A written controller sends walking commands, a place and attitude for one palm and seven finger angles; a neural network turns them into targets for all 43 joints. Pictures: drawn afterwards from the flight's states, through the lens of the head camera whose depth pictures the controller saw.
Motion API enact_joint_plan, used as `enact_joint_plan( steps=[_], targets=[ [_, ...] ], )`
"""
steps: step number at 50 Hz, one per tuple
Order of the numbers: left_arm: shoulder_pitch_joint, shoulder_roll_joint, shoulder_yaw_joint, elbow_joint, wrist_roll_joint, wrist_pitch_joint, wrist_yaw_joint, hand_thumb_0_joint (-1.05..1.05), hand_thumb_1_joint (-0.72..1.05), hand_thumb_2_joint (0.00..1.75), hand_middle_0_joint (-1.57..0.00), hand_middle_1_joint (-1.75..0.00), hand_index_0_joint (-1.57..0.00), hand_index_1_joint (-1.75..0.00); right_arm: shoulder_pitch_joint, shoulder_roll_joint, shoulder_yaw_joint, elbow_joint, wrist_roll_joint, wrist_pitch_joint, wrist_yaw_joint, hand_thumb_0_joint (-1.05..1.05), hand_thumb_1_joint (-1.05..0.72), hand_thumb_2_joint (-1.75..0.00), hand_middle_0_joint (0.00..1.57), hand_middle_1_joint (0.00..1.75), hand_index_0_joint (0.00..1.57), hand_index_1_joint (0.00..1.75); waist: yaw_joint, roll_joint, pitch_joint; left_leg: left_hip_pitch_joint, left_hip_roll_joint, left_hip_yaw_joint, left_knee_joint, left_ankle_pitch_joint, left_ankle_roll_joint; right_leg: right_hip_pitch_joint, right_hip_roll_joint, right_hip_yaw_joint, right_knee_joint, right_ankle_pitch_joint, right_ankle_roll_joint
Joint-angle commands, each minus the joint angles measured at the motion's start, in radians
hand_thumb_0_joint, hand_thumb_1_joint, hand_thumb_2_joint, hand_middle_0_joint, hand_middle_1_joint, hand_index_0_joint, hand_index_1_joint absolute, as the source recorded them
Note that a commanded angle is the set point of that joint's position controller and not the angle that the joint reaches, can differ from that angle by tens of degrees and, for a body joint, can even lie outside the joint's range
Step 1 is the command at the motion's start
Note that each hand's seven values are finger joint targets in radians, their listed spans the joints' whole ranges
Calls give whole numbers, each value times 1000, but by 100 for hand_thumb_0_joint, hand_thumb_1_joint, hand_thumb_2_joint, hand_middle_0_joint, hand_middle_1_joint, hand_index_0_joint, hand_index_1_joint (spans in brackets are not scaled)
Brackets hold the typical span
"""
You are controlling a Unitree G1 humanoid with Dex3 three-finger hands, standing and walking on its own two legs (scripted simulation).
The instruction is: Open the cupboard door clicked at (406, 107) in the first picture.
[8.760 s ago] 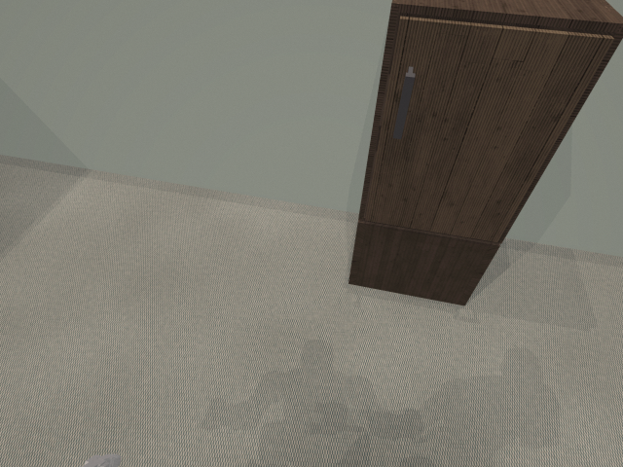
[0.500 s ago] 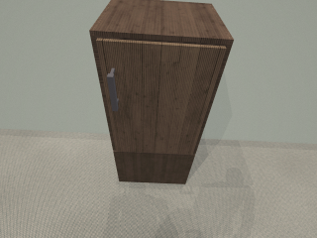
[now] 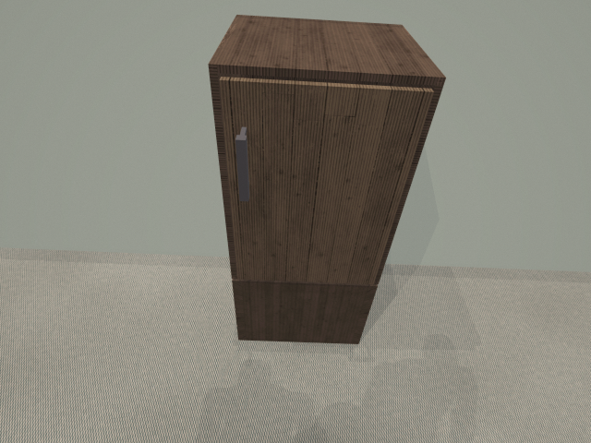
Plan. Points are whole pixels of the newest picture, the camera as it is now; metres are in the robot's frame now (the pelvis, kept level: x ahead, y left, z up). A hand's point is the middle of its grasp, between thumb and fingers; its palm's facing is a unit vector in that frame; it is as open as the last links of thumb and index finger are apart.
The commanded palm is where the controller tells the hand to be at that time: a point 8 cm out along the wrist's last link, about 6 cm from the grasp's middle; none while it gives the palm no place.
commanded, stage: come to a stop and stand still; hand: left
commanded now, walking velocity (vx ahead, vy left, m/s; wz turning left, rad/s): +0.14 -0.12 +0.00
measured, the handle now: (244, 164) +0.65 +0.15 +0.05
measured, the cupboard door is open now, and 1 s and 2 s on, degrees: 0 0 0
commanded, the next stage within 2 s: look again from close up in 1.28 s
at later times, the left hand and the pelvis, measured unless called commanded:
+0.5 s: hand out of the picture +0.00 +0.25 -0.16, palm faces -0.03 -0.99 -0.16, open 7.4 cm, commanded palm none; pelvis -0.05 +0.06 +0.02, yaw -2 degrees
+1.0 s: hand out of the picture +0.10 +0.17 -0.16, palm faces +0.00 -0.99 -0.16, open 7.3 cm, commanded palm none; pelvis -0.02 +0.01 +0.00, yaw -1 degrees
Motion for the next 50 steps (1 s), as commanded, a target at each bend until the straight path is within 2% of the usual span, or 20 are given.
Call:
enact_joint_plan(
  steps=[1, 2, 3, 5, 8, 11, 12, 13, 14, 16, 20, 27, 33, 34, 36, 37, 39, 42, 46, 50],
  targets=[
    [339, 71, -9, 60, 0, 32, 29, 0, 90, 90, -20, -30, -20, -30, -26, 1, -38, -88, 45, 19, -41, 0, -90, -90, 20, 30, 20, 30, 51, -510, 225, -150, -73, -69, 697, -585, -213, -17, -275, 252, -830, -69, -181],
    [-39, 74, -40, -82, 8, 15, 39, 0, 90, 90, -20, -30, -20, -30, 116, -33, -50, -103, 23, 27, -24, 0, -90, -90, 20, 30, 20, 30, -133, -249, 189, -86, -25, -257, 1046, -459, -98, -370, -393, 296, -800, -20, -215],
    [-309, 184, 3, -169, 6, -6, 40, 0, 90, 90, -20, -30, -20, -30, 172, -33, -46, -134, 21, 25, 6, 0, -90, -90, 20, 30, 20, 30, -253, -119, 109, 46, 30, -238, 1195, -354, -91, -471, -425, 339, -822, -12, -233],
    [-175, 119, -6, -116, 8, -67, 23, 0, 90, 90, -20, -30, -20, -30, 64, -77, -30, -138, 11, -14, 25, 0, -90, -90, 20, 30, 20, 30, -114, -140, 216, -139, 84, -152, 864, -268, -74, -292, -285, 283, -827, -149, -132],
    [14, 147, -5, -14, 22, -56, 5, 0, 90, 90, -20, -30, -20, -30, -42, -41, -11, -155, 14, -54, 22, 0, -90, -90, 20, 30, 20, 30, -4, -151, 225, -88, 86, -61, 376, -435, -55, -39, -247, 231, -730, -30, -148],
    [48, 166, 8, 7, 8, -33, -22, 0, 90, 90, -20, -30, -20, -30, 88, -36, 6, -100, 11, -88, 7, 0, -90, -90, 20, 30, 20, 30, -20, -123, 120, 189, 44, 0, 20, -336, -29, -52, -166, 178, -564, -99, -88],
    [46, 128, 5, -7, 3, -32, -32, 0, 90, 90, -20, -30, -20, -30, 136, -90, -1, -85, 10, -98, -2, 0, -90, -90, 20, 30, 20, 30, -27, 40, 111, 285, 150, -149, -80, -383, -3, -146, -126, 113, -385, -58, -43],
    [39, 76, -3, -42, 4, -32, -44, 0, 90, 90, -20, -30, -20, -30, 180, -187, -22, -83, -2, -101, -11, 0, -90, -90, 20, 30, 20, 30, -48, 255, 112, 329, 389, -500, -203, -585, 77, -348, -60, 13, -157, -37, 3],
    [-75, 92, 0, -103, 17, -32, -58, 0, 90, 90, -20, -30, -20, -30, 190, -260, -36, -88, -6, -97, -24, 0, -90, -90, 20, 30, 20, 30, -71, 181, 177, 225, 503, -636, -272, -653, 145, -427, -78, 51, -14, -8, 10],
    [-122, 121, 15, -89, 26, -17, -59, 0, 90, 90, -20, -30, -20, -30, 117, -187, -11, -61, -4, -105, -29, 0, -90, -90, 20, 30, 20, 30, -34, 158, 224, 104, 421, -551, -302, -599, 60, -410, -110, 158, 141, 142, 8],
    [-81, 105, 14, -49, 18, -11, -72, 0, 90, 90, -20, -30, -20, -30, 100, -155, -2, -54, 6, -125, -38, 0, -90, -90, 20, 30, 20, 30, -13, 70, 140, 162, 330, -331, -243, -348, 46, -382, -98, 143, 185, 296, 46],
    [-234, 78, -5, -95, 14, -9, -73, 0, 90, 90, -20, -30, -20, -30, 220, -131, 2, -3, 2, -124, -38, 0, -90, -90, 20, 30, 20, 30, -65, 114, 137, 235, 331, -271, -178, -46, 89, -403, -134, 84, 32, 280, 74],
    [-194, 71, -11, -72, -6, -40, -55, 0, 90, 90, -20, -30, -20, -30, 156, -156, -11, -17, 0, -99, -20, 0, -90, -90, 20, 30, 20, 30, -26, 177, 61, 129, 272, -186, -16, 102, 50, 28, -60, -27, -414, 296, 46],
    [-115, 107, -2, -46, -5, -50, -48, 0, 90, 90, -20, -30, -20, -30, 161, -141, -12, -16, 6, -97, -15, 0, -90, -90, 20, 30, 20, 30, 7, 99, 19, 92, 235, -164, 60, 0, 13, 175, -75, -2, -517, 368, 43],
    [-31, 229, 12, 1, -5, -78, -15, 0, 90, 90, -20, -30, -20, -30, 193, -11, 18, -30, 26, -94, -3, 0, -90, -90, 20, 30, 20, 30, 17, -231, -92, -126, 91, -57, 311, -546, -70, 418, -420, 300, -551, 712, -65],
    [-52, 237, 4, -17, -8, -77, -9, 0, 90, 90, -20, -30, -20, -30, 165, -35, 15, -44, 29, -78, -7, 0, -90, -90, 20, 30, 20, 30, 13, -142, -53, -52, 103, -125, 387, -608, -59, 262, -457, 283, -569, 827, -102],
    [-148, 208, 6, -24, -5, -81, 4, 0, 90, 90, -20, -30, -20, -30, 154, -47, 6, -31, 31, -58, -10, 0, -90, -90, 20, 30, 20, 30, -13, -318, -32, -50, 117, -135, 455, -579, -69, 208, -411, 266, -549, 969, -132],
    [-227, 194, 11, -51, 4, -58, 11, 0, 90, 90, -20, -30, -20, -30, 108, -51, -2, -21, 32, -43, 1, 0, -90, -90, 20, 30, 20, 30, -19, -170, 8, -6, 98, -100, 492, -475, -82, 108, -370, 183, -558, 797, -140],
    [-230, 204, 36, -74, 14, -44, 12, 0, 90, 90, -20, -30, -20, -30, 25, -69, -15, -79, 21, -34, 16, 0, -90, -90, 20, 30, 20, 30, 4, -203, 54, -25, 89, -102, 486, -439, -84, 31, -373, 207, -608, 569, -148],
    [-252, 201, 38, -95, 11, -34, 8, 0, 90, 90, -20, -30, -20, -30, 68, -64, -15, -92, 22, -53, 17, 0, -90, -90, 20, 30, 20, 30, -36, -183, 12, 161, 70, -72, 150, -266, -73, -37, -320, 185, -517, 413, -93]
  ],
)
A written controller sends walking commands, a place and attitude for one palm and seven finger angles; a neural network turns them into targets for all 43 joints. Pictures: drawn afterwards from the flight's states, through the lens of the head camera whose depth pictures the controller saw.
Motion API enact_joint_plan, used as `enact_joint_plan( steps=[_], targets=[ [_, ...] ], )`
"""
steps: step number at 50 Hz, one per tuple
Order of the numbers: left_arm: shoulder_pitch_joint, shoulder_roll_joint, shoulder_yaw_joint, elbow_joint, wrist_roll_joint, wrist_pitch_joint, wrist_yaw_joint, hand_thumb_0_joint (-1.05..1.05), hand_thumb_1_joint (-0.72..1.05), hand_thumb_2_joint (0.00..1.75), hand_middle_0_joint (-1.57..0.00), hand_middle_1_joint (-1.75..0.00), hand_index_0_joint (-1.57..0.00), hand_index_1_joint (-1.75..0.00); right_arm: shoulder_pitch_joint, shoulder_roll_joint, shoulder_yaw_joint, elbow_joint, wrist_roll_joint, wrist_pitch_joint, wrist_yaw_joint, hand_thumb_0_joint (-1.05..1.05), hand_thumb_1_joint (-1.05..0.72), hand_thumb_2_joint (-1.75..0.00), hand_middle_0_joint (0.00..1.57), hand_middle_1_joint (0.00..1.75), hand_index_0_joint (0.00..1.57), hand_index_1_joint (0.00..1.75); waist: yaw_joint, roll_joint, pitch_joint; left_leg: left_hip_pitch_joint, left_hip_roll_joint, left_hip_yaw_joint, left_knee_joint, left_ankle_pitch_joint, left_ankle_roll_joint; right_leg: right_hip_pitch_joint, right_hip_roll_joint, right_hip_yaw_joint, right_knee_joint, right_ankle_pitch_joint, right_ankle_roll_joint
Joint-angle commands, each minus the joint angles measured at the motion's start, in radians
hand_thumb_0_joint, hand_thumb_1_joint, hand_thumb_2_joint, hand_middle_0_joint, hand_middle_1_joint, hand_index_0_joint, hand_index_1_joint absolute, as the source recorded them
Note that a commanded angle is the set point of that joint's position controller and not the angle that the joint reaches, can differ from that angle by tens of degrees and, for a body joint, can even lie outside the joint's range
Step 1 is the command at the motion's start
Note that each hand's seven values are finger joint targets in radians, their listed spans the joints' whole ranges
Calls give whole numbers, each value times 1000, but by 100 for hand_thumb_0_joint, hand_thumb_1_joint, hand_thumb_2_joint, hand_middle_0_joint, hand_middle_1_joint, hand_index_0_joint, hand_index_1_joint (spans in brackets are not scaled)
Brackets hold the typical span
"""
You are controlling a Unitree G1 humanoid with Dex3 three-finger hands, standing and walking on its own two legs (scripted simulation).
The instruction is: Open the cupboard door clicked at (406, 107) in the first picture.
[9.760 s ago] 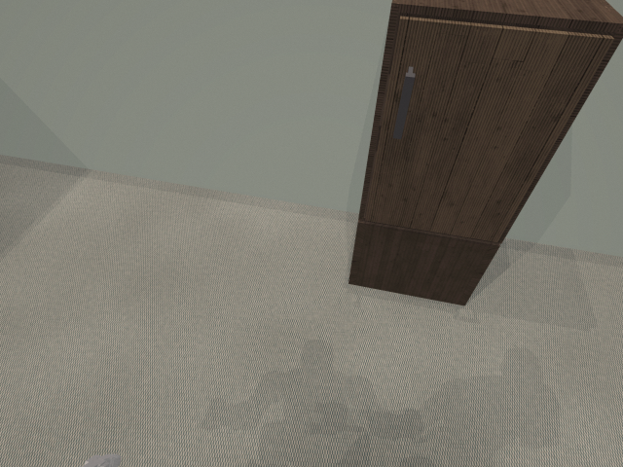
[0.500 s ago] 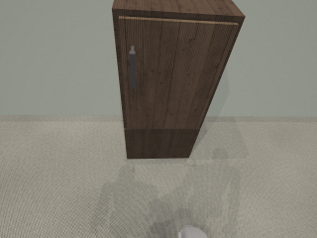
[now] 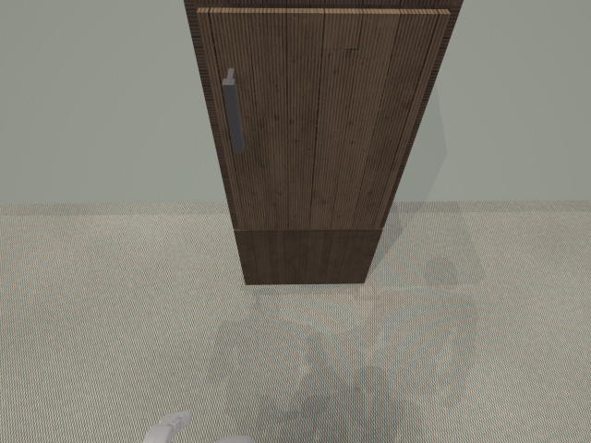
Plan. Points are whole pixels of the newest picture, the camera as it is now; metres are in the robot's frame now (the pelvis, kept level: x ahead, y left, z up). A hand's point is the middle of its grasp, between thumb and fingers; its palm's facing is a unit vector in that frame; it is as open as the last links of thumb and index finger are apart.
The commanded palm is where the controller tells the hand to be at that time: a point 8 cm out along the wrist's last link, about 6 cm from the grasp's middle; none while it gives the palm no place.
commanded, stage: come to a stop and stand still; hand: left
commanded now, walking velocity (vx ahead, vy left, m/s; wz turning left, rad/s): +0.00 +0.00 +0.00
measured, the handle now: (234, 112) +0.67 +0.15 +0.05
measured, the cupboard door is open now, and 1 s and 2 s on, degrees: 0 0 0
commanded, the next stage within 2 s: look again from close up in 0.28 s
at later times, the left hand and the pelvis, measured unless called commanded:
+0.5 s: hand out of the picture -0.01 +0.19 -0.17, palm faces +0.01 -0.98 -0.18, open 7.4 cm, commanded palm none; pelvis +0.00 +0.03 +0.01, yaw -2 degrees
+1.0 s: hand out of the picture -0.01 +0.19 -0.17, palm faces +0.00 -0.99 -0.16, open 7.3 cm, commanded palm none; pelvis +0.00 +0.03 +0.01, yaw -2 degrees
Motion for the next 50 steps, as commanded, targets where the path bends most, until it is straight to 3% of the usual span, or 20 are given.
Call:
enact_joint_plan(
  steps=[1, 2, 3, 4, 5, 7, 9, 11, 12, 13, 14, 15, 16, 17, 18, 21, 26, 38, 50],
  targets=[
    [49, 184, 57, -61, -4, 5, 9, 0, 90, 90, -20, -30, -20, -30, 192, -44, -8, -18, -4, -24, 2, 0, -90, -90, 20, 30, 20, 30, -18, -72, -113, 234, 22, -19, -331, 203, 17, -85, -153, 165, -59, 39, -83],
    [75, 132, 47, -74, -7, 14, 4, 0, 90, 90, -20, -30, -20, -30, 180, -100, -17, -42, -12, -33, 2, 0, -90, -90, 20, 30, 20, 30, -12, 141, -114, 222, 166, -206, -427, 248, 71, -149, -46, 86, 74, -115, -25],
    [73, 93, 38, -83, -12, 17, 0, 0, 90, 90, -20, -30, -20, -30, 110, -158, -19, -78, -20, -30, 1, 0, -90, -90, 20, 30, 20, 30, 3, 291, -61, 49, 285, -319, -541, 225, 152, -105, 24, 27, 187, -257, 16],
    [61, 109, 37, -68, -1, 28, 2, 0, 90, 90, -20, -30, -20, -30, 44, -141, -16, -91, -22, -36, -4, 0, -90, -90, 20, 30, 20, 30, 1, 298, -36, -29, 281, -342, -608, 163, 183, -72, 16, 82, 331, -281, 15],
    [80, 120, 38, -52, 1, 29, -4, 0, 90, 90, -20, -30, -20, -30, 0, -129, -8, -99, -22, -37, -11, 0, -90, -90, 20, 30, 20, 30, 26, 228, -21, -30, 250, -299, -595, 176, 190, -79, 14, 111, 408, -248, 6],
    [152, 109, 28, -13, 1, 18, -12, 0, 90, 90, -20, -30, -20, -30, -40, -114, 2, -103, -17, -45, -16, 0, -90, -90, 20, 30, 20, 30, 50, 126, -68, 118, 212, -200, -527, 380, 198, -111, 9, 97, 386, -213, 8],
    [151, 100, 12, -5, -4, 8, -10, 0, 90, 90, -20, -30, -20, -30, -11, -118, 2, -86, -14, -49, -18, 0, -90, -90, 20, 30, 20, 30, 27, 90, -109, 230, 212, -162, -473, 594, 209, -71, 4, 72, 248, -228, 18],
    [173, 98, 1, 9, -10, -1, -5, 0, 90, 90, -20, -30, -20, -30, 18, -128, 3, -59, -9, -49, -17, 0, -90, -90, 20, 30, 20, 30, 23, 65, -149, 308, 199, -141, -416, 734, 196, -1, 15, 47, 55, -164, 23],
    [205, 103, -2, 28, -11, -8, -4, 0, 90, 90, -20, -30, -20, -30, 15, -125, 4, -47, -2, -49, -18, 0, -90, -90, 20, 30, 20, 30, 33, 61, -156, 314, 183, -124, -383, 748, 173, 51, 13, 50, -59, -59, 23],
    [232, 117, -4, 46, -9, -16, 0, 0, 90, 90, -20, -30, -20, -30, 18, -110, 9, -40, 4, -51, -17, 0, -90, -90, 20, 30, 20, 30, 38, 24, -155, 283, 151, -108, -351, 677, 134, 117, -1, 70, -166, 72, 18],
    [236, 145, -6, 60, -8, -24, 6, 0, 90, 90, -20, -30, -20, -30, 22, -82, 15, -35, 11, -52, -15, 0, -90, -90, 20, 30, 20, 30, 21, -37, -139, 211, 108, -90, -339, 541, 91, 164, -62, 167, -178, 232, -12],
    [227, 161, -10, 62, -10, -28, 7, 0, 90, 90, -20, -30, -20, -30, 19, -69, 21, -33, 12, -50, -10, 0, -90, -90, 20, 30, 20, 30, 7, -47, -114, 196, 82, -77, -374, 410, 69, 138, -116, 191, -161, 287, -38],
    [220, 160, -13, 67, -9, -29, 8, 0, 90, 90, -20, -30, -20, -30, 19, -64, 25, -20, 9, -47, -7, 0, -90, -90, 20, 30, 20, 30, 3, -59, -113, 209, 72, -76, -391, 405, 62, 124, -115, 187, -142, 298, -45],
    [223, 159, -12, 76, -9, -34, 8, 0, 90, 90, -20, -30, -20, -30, 20, -65, 24, -8, 6, -43, -7, 0, -90, -90, 20, 30, 20, 30, 4, -150, -137, 227, 72, -65, -376, 394, 61, 127, -99, 185, -143, 300, -46],
    [221, 147, -18, 81, -10, -34, 8, 0, 90, 90, -20, -30, -20, -30, 13, -70, 25, 3, 5, -43, -7, 0, -90, -90, 20, 30, 20, 30, 4, -159, -115, 239, 74, -61, -389, 377, 61, 103, -98, 183, -151, 284, -44],
    [231, 129, -26, 95, -12, -29, 9, 0, 90, 90, -20, -30, -20, -30, 19, -70, 37, 38, 7, -49, -7, 0, -90, -90, 20, 30, 20, 30, 10, -77, -75, 237, 86, -78, -443, 346, 69, 80, -66, 161, -173, 132, -24],
    [255, 117, -27, 130, -12, -26, 9, 0, 90, 90, -20, -30, -20, -30, 39, -60, 49, 79, 4, -54, -10, 0, -90, -90, 20, 30, 20, 30, 18, -3, -32, 205, 83, -87, -490, 286, 68, 88, -56, 150, -196, 60, -22],
    [281, 86, -28, 158, -15, -23, 13, 0, 90, 90, -20, -30, -20, -30, 135, -29, 55, 123, 4, -60, -19, 0, -90, -90, 20, 30, 20, 30, 24, -1, 4, 153, 86, -93, -515, 250, 67, 112, -49, 134, -197, 45, -25],
    [312, 50, -27, 170, -13, -25, 15, 0, 90, 90, -20, -30, -20, -30, 192, -2, 48, 140, 2, -69, -24, 0, -90, -90, 20, 30, 20, 30, 20, -22, -19, 173, 97, -110, -528, 227, 75, 98, -37, 117, -170, 39, -18]
  ],
)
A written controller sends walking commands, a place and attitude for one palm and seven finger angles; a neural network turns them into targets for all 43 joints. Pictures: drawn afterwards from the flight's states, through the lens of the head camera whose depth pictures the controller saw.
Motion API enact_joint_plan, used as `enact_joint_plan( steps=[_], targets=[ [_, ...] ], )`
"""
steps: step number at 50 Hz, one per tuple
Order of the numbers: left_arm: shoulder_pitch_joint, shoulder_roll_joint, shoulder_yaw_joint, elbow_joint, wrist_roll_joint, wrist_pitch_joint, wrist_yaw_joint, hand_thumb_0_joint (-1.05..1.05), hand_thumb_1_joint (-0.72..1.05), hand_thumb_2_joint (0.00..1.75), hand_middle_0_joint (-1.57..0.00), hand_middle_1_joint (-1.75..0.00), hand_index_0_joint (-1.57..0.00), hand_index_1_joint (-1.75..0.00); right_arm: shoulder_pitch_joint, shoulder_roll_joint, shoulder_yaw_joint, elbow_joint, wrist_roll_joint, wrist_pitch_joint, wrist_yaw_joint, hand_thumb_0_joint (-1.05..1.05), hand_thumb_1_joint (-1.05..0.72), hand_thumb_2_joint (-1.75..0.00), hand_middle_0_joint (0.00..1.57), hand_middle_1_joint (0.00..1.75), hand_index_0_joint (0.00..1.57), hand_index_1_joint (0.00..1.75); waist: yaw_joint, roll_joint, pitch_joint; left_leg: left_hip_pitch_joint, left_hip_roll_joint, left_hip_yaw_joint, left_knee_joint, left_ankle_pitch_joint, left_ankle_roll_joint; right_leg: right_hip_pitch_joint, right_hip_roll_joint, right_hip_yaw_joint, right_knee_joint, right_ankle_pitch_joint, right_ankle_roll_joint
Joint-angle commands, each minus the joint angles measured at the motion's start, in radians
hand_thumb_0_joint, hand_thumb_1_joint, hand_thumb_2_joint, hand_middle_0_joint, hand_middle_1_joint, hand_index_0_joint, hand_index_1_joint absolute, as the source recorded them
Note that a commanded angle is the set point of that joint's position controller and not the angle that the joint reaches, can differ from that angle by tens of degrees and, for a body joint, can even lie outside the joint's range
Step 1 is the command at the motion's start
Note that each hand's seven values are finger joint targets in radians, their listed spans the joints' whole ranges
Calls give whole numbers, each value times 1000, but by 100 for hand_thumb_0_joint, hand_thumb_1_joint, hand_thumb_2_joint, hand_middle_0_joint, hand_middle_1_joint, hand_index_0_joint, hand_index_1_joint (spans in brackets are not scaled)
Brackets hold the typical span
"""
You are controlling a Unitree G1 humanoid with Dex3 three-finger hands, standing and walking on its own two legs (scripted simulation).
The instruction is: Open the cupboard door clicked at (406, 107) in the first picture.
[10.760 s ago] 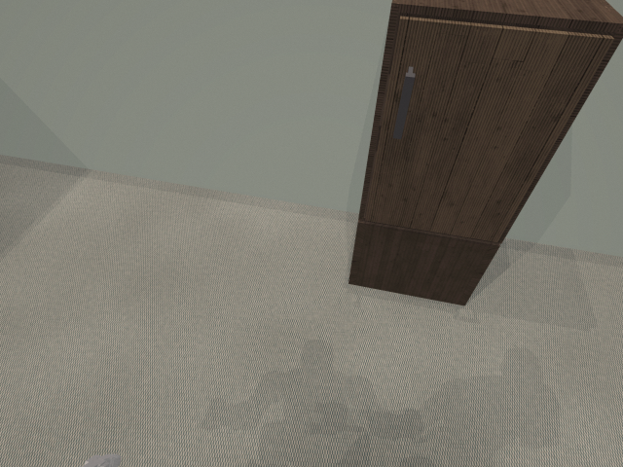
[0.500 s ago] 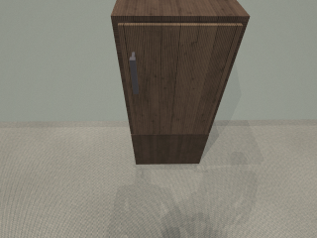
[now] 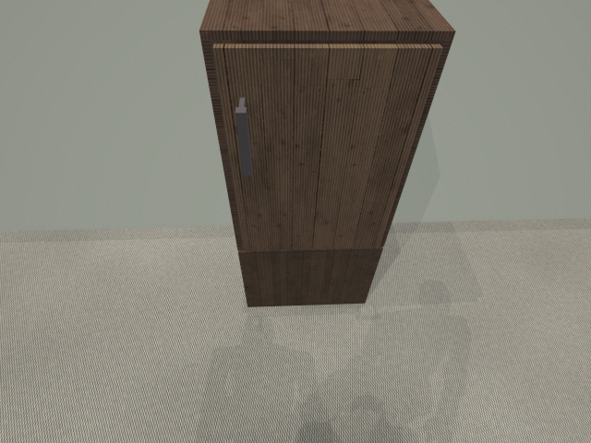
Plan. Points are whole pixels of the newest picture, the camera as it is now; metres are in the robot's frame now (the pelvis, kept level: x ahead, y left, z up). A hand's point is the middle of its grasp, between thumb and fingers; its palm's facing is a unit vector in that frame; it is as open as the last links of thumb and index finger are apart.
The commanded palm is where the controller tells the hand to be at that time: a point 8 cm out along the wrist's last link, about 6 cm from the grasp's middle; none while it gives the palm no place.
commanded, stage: shuffle to correct the standing spot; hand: left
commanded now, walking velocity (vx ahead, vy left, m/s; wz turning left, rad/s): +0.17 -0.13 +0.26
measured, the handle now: (245, 137) +0.67 +0.14 +0.04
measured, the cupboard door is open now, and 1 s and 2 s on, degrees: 0 0 0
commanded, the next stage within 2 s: come to a stop and stand still in 0.70 s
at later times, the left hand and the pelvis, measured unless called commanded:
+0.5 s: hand out of the picture +0.01 +0.09 -0.18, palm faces +0.17 -0.97 -0.16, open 7.3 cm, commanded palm none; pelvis +0.07 -0.05 +0.00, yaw +6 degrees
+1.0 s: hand (243, 407) +0.22 +0.10 -0.19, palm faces +0.11 -0.96 -0.24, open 7.3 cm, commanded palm none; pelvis +0.18 -0.10 -0.02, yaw +5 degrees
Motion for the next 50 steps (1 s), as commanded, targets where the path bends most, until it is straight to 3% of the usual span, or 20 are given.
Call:
enact_joint_plan(
  steps=[1, 6, 10, 14, 17, 18, 21, 24, 28, 31, 32, 33, 34, 35, 37, 41, 45, 47, 48, 50],
  targets=[
    [94, 52, 12, -11, 6, -12, 3, 0, 90, 90, -20, -30, -20, -30, 75, -96, -18, -18, -3, -20, -8, 0, -90, -90, 20, 30, 20, 30, 7, -9, 53, -19, 170, -183, -127, -66, -33, -52, -47, 38, -45, 42, -30],
    [93, 37, 21, -32, 24, 4, -11, 0, 90, 90, -20, -30, -20, -30, 73, -139, -47, -30, -10, -6, -12, 0, -90, -90, 20, 30, 20, 30, 1, 95, 123, -73, 259, -334, -232, -427, 23, -173, 3, -42, 107, -129, -22],
    [59, 29, 32, -65, 29, 4, -24, 0, 90, 90, -20, -30, -20, -30, 100, -158, -64, -46, -18, -10, -16, 0, -90, -90, 20, 30, 20, 30, -19, 101, 120, -48, 321, -419, -210, -385, 93, -272, -1, -33, 241, -177, -29],
    [123, 32, 44, -59, 25, -10, -31, 0, 90, 90, -20, -30, -20, -30, 52, -147, -64, -74, -15, -13, -18, 0, -90, -90, 20, 30, 20, 30, 25, 32, 75, -171, 248, -299, -71, -255, 46, -43, -11, -17, 10, -49, -35],
    [224, 135, 67, -31, 17, -21, -10, 0, 90, 90, -20, -30, -20, -30, -14, -60, -38, -122, -14, -8, -4, 0, -90, -90, 20, 30, 20, 30, 73, -316, 94, -410, 56, -27, 334, -275, -42, 99, -263, 331, -237, -280, -160],
    [235, 112, 61, -27, 15, -28, -6, 0, 90, 90, -20, -30, -20, -30, -78, -88, -40, -139, -17, -5, 1, 0, -90, -90, 20, 30, 20, 30, 81, -246, 143, -447, 93, -62, 467, -310, -41, 55, -300, 371, -277, -221, -205],
    [188, 80, 52, -21, 19, -44, -8, 0, 90, 90, -20, -30, -20, -30, -82, -62, -48, -126, -16, -8, 11, 0, -90, -90, 20, 30, 20, 30, 34, -26, 115, -470, 127, -74, 630, -247, -62, 105, -253, 197, -200, 134, -233],
    [195, 71, 43, -8, 24, -51, -8, 0, 90, 90, -20, -30, -20, -30, -104, -48, -45, -131, -16, -10, 13, 0, -90, -90, 20, 30, 20, 30, 28, -68, 78, -427, 133, -33, 566, -218, -77, 135, -205, 80, -137, 467, -213],
    [207, 81, 41, 3, 26, -42, -13, 0, 90, 90, -20, -30, -20, -30, -154, -47, -43, -150, -11, -14, 14, 0, -90, -90, 20, 30, 20, 30, 32, -125, 71, -330, 109, 23, 418, -168, -66, 107, -159, 37, -92, 599, -193],
    [173, 87, 41, -8, 18, -34, -19, 0, 90, 90, -20, -30, -20, -30, -76, -67, -44, -121, -15, -23, -2, 0, -90, -90, 20, 30, 20, 30, -23, -105, 30, -123, 69, 69, 225, -38, -52, 67, -103, -9, 52, 712, -151],
    [160, 86, 41, -13, 15, -31, -21, 0, 90, 90, -20, -30, -20, -30, 15, -95, -55, -90, -18, -29, -10, 0, -90, -90, 20, 30, 20, 30, -62, -90, -20, 26, 93, 47, 141, 87, -40, 16, -86, -18, 185, 676, -124],
    [177, 60, 41, -31, 10, -27, -28, 0, 90, 90, -20, -30, -20, -30, 97, -175, -73, -75, -26, -34, -23, 0, -90, -90, 20, 30, 20, 30, -87, 48, -91, 245, 257, -145, 116, 298, 27, -178, -32, -43, 364, 431, -72],
    [181, 25, 35, -60, 6, -29, -31, 0, 90, 90, -20, -30, -20, -30, 177, -270, -93, -66, -30, -33, -28, 0, -90, -90, 20, 30, 20, 30, -105, 269, -135, 339, 535, -450, 28, 510, 168, -368, 40, -83, 639, -221, -36],
    [135, 74, 45, -81, 23, -19, -27, 0, 90, 90, -20, -30, -20, -30, 156, -283, -87, -68, -19, -24, -30, 0, -90, -90, 20, 30, 20, 30, -95, 196, -85, 205, 583, -477, -31, 394, 196, -372, 32, 11, 779, -353, -47],
    [63, 75, 58, -105, 27, -5, -36, 0, 90, 90, -20, -30, -20, -30, 6, -224, -75, -114, -20, -32, -32, 0, -90, -90, 20, 30, 20, 30, -41, 150, 65, 7, 534, -412, -81, 253, 157, -433, -43, 69, 807, -253, -28],
    [113, 22, 66, -114, 18, 19, -54, 0, 90, 90, -20, -30, -20, -30, -143, -230, -86, -176, -29, -28, -21, 0, -90, -90, 20, 30, 20, 30, 32, 151, 17, -169, 401, -137, -64, 121, 65, -209, -50, -1, 456, -176, -7],
    [177, 58, 58, -87, 22, -5, -37, 0, 90, 90, -20, -30, -20, -30, -164, -203, -80, -181, -17, -2, -1, 0, -90, -90, 20, 30, 20, 30, 67, 82, -13, -202, 237, -36, 141, 21, -30, -21, 8, -96, 105, 116, 19],
    [101, 204, 70, -115, 26, -27, -18, 0, 90, 90, -20, -30, -20, -30, -114, -96, -58, -195, -2, 11, 11, 0, -90, -90, 20, 30, 20, 30, 28, -189, -4, -241, 99, 9, 310, -236, -103, -61, -244, 203, -51, 405, -79],
    [79, 240, 71, -135, 24, -22, -18, 0, 90, 90, -20, -30, -20, -30, -102, -93, -60, -193, -1, 21, 12, 0, -90, -90, 20, 30, 20, 30, 32, -130, -30, -181, 95, -33, 367, -312, -99, -96, -298, 203, -66, 472, -123],
    [11, 246, 79, -137, 22, -22, -11, 0, 90, 90, -20, -30, -20, -30, -113, -119, -65, -188, -4, 34, 6, 0, -90, -90, 20, 30, 20, 30, 38, -266, -12, -241, 97, -66, 490, -358, -103, -58, -304, 236, -32, 684, -170]
  ],
)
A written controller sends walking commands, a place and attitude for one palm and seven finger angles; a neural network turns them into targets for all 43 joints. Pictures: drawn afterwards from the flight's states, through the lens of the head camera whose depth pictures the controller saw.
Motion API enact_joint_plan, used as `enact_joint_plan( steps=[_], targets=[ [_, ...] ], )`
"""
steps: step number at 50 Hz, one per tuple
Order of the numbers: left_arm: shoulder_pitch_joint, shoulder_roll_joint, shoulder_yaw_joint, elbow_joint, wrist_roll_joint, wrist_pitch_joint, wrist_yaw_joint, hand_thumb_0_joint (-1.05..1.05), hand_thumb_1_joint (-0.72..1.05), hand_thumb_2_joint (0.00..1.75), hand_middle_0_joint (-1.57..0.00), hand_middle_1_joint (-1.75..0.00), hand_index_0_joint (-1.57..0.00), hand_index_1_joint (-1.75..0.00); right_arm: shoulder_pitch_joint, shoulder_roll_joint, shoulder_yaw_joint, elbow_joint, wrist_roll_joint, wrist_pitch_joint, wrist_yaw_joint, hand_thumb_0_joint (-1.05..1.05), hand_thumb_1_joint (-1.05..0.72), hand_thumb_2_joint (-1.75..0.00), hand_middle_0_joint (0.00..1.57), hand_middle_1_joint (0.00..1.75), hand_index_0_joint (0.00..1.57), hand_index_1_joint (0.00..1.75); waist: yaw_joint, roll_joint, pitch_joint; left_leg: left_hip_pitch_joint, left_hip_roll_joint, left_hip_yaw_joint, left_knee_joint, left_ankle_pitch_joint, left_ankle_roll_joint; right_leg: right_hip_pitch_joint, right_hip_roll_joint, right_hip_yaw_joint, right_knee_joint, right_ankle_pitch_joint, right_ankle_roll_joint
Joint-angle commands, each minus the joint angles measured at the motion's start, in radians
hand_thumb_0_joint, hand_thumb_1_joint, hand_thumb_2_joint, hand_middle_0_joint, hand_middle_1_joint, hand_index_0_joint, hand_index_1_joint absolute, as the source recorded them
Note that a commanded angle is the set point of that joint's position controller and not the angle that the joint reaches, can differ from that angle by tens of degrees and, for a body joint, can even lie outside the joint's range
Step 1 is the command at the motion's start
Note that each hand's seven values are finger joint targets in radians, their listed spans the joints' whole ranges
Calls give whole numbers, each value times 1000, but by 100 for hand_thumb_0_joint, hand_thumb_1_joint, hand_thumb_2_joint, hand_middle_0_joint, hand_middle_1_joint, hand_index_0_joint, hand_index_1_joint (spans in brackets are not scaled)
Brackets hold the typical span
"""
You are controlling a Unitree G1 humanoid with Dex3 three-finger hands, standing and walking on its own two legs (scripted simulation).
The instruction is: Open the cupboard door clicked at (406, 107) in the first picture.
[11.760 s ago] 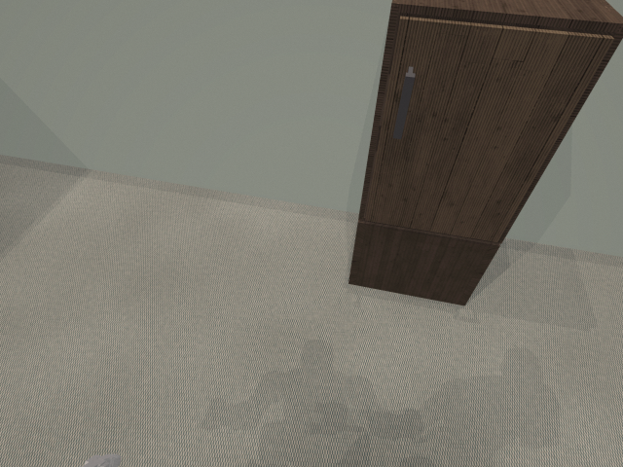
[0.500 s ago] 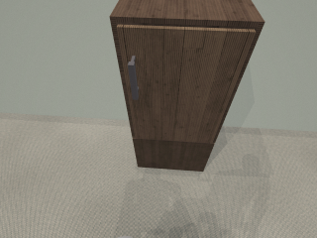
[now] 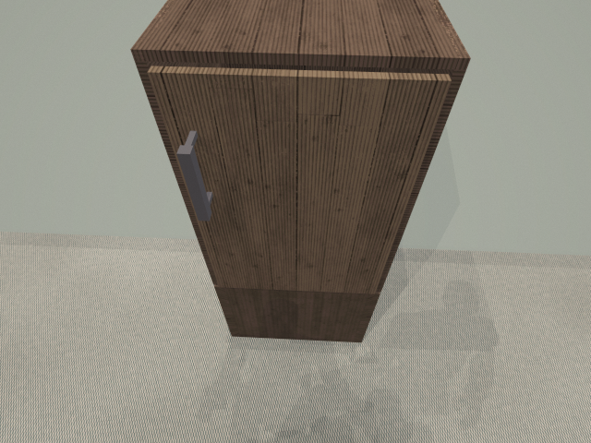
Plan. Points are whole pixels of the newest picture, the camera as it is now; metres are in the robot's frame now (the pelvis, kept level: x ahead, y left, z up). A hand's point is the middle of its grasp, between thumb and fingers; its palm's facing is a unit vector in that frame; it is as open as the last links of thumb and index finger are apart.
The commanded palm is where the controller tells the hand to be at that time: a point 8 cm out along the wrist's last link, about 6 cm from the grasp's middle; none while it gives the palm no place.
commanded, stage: come to a stop and stand still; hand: left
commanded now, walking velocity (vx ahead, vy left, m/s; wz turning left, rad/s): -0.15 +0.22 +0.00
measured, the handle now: (198, 178) +0.50 +0.19 +0.06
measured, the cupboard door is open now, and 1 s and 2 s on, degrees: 0 0 0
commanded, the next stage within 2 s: look again from close up in 0.96 s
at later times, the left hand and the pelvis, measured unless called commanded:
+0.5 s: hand out of the picture +0.04 +0.21 -0.16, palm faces +0.01 -0.98 -0.20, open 7.4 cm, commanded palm none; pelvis -0.01 +0.03 +0.02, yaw -1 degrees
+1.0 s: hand out of the picture -0.05 +0.15 -0.16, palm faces +0.01 -0.99 -0.14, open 7.3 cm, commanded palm none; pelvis -0.04 +0.00 +0.02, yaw -1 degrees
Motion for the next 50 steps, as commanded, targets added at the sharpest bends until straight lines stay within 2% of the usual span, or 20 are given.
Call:
enact_joint_plan(
  steps=[1, 3, 6, 8, 10, 11, 12, 13, 14, 16, 19, 22, 25, 27, 28, 29, 31, 34, 38, 50],
  targets=[
    [73, 158, 30, -18, 4, -2, 19, 0, 90, 90, -20, -30, -20, -30, 17, -30, -3, -67, 7, -7, 2, 0, -90, -90, 20, 30, 20, 30, 34, -257, -39, -131, -64, -44, 203, -126, 9, 173, -259, 259, -240, 866, -187],
    [60, 177, 46, -29, 8, 9, 29, 0, 90, 90, -20, -30, -20, -30, 15, -37, -6, -69, 11, -8, 3, 0, -90, -90, 20, 30, 20, 30, 50, -224, -74, -176, -86, -52, 226, -137, 3, 283, -267, 219, -197, 977, -202],
    [32, 190, 59, -50, 7, 20, 35, 0, 90, 90, -20, -30, -20, -30, -6, -41, -7, -94, 10, -5, 7, 0, -90, -90, 20, 30, 20, 30, 55, -191, -98, -152, -93, -68, 157, -87, -1, 295, -274, 202, -199, 892, -209],
    [-21, 184, 59, -69, 6, 27, 35, 0, 90, 90, -20, -30, -20, -30, 39, -31, -8, -89, 10, -6, 10, 0, -90, -90, 20, 30, 20, 30, 23, -185, -96, -64, -89, -52, -14, 6, 0, 234, -247, 170, -181, 767, -176],
    [-50, 154, 52, -82, -8, 37, 29, 0, 90, 90, -20, -30, -20, -30, 111, -45, -9, -69, 4, -14, 11, 0, -90, -90, 20, 30, 20, 30, -12, -118, -108, 132, -74, -29, -259, 284, 9, 113, -168, 119, -108, 513, -101],
    [-19, 100, 42, -96, -14, 46, 24, 0, 90, 90, -20, -30, -20, -30, 100, -108, -19, -89, -7, -23, 11, 0, -90, -90, 20, 30, 20, 30, 2, 96, -116, 196, 90, -212, -318, 513, 71, -17, -54, 41, -9, 184, -32],
    [-14, 53, 27, -105, -12, 53, 26, 0, 90, 90, -20, -30, -20, -30, 82, -164, -27, -116, -7, -21, 13, 0, -90, -90, 20, 30, 20, 30, -1, 274, -103, 122, 235, -328, -380, 708, 164, -39, 33, 10, 143, -233, 8],
    [-51, 66, 27, -102, -5, 65, 32, 0, 90, 90, -20, -30, -20, -30, 55, -148, -21, -119, -10, -24, 2, 0, -90, -90, 20, 30, 20, 30, -17, 240, -69, 32, 225, -329, -413, 650, 203, -24, 54, 86, 293, -291, 5],
    [-46, 65, 31, -89, -5, 67, 29, 0, 90, 90, -20, -30, -20, -30, 15, -131, -13, -125, -13, -26, -8, 0, -90, -90, 20, 30, 20, 30, 8, 211, -37, 26, 201, -302, -404, 632, 220, -63, 51, 120, 375, -253, -1],
    [-7, 58, 28, -58, -4, 61, 23, 0, 90, 90, -20, -30, -20, -30, -18, -100, 0, -129, -11, -29, -10, 0, -90, -90, 20, 30, 20, 30, 27, 120, -40, 93, 155, -220, -377, 646, 224, -100, 51, 123, 426, -168, 2],
    [-3, 44, 14, -48, -6, 53, 19, 0, 90, 90, -20, -30, -20, -30, 25, -87, 1, -109, -3, -39, -14, 0, -90, -90, 20, 30, 20, 30, 9, 66, -96, 222, 141, -183, -353, 769, 232, -85, 42, 96, 293, -159, 17],
    [-12, 33, -1, -46, -6, 52, 19, 0, 90, 90, -20, -30, -20, -30, 49, -94, -1, -85, -2, -37, -14, 0, -90, -90, 20, 30, 20, 30, -8, 93, -95, 234, 154, -199, -370, 697, 236, -12, 34, 66, 97, -173, 13],
    [48, 26, -8, -15, -8, 46, 22, 0, 90, 90, -20, -30, -20, -30, 50, -93, 1, -62, 2, -37, -10, 0, -90, -90, 20, 30, 20, 30, 4, 90, -107, 214, 131, -200, -377, 585, 203, 89, 42, 45, -100, -72, 3],
    [102, 44, -11, 14, -6, 33, 26, 0, 90, 90, -20, -30, -20, -30, 45, -70, 6, -49, 12, -40, -5, 0, -90, -90, 20, 30, 20, 30, 25, 45, -102, 150, 79, -173, -333, 453, 141, 199, 19, 67, -315, 103, -7],
    [96, 64, -12, 20, -5, 22, 30, 0, 90, 90, -20, -30, -20, -30, 50, -40, 12, -47, 18, -43, -2, 0, -90, -90, 20, 30, 20, 30, 8, -19, -74, 101, 32, -137, -310, 364, 93, 210, -45, 152, -345, 177, -33],
    [73, 81, -15, 21, -8, 16, 30, 0, 90, 90, -20, -30, -20, -30, 54, -23, 21, -43, 19, -42, 2, 0, -90, -90, 20, 30, 20, 30, -6, -63, -47, 100, -7, -107, -318, 297, 65, 165, -102, 188, -340, 213, -62],
    [49, 77, -19, 24, -11, 8, 26, 0, 90, 90, -20, -30, -20, -30, 60, -23, 23, -19, 9, -34, 5, 0, -90, -90, 20, 30, 20, 30, -18, -130, -29, 163, -17, -88, -318, 289, 55, 82, -83, 186, -340, 159, -68],
    [65, 52, -29, 40, -13, 10, 25, 0, 90, 90, -20, -30, -20, -30, 75, -34, 31, 14, 10, -39, 5, 0, -90, -90, 20, 30, 20, 30, -12, -74, 9, 176, 1, -101, -359, 276, 65, 57, -44, 157, -350, 74, -47],
    [101, 45, -32, 64, -15, 11, 25, 0, 90, 90, -20, -30, -20, -30, 94, -24, 41, 44, 11, -38, 3, 0, -90, -90, 20, 30, 20, 30, -5, -33, 51, 140, 1, -101, -385, 220, 64, 64, -34, 156, -372, 35, -45],
    [170, -6, -34, 98, -17, 7, 29, 0, 90, 90, -20, -30, -20, -30, 172, 19, 43, 86, 9, -41, -6, 0, -90, -90, 20, 30, 20, 30, 1, -15, 62, 108, 2, -108, -392, 180, 64, 62, -21, 142, -370, 19, -50]
  ],
)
